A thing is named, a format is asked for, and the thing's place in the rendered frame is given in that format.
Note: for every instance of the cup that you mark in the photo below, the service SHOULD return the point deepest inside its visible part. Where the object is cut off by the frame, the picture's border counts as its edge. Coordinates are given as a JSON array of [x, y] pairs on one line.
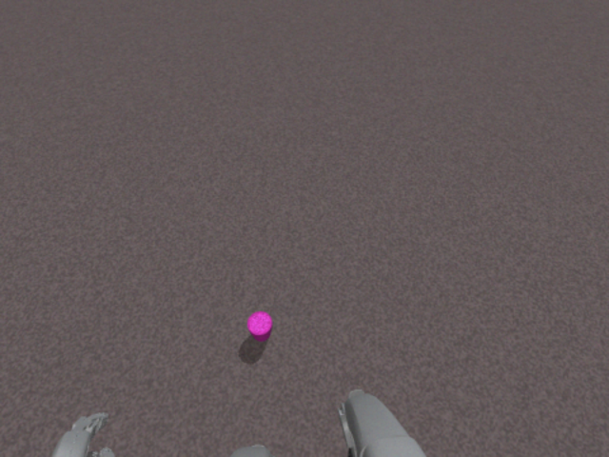
[[259, 325]]

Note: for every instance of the left robot hand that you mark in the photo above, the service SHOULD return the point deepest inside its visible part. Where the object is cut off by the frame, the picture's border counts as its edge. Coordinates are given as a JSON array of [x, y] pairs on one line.
[[75, 443]]

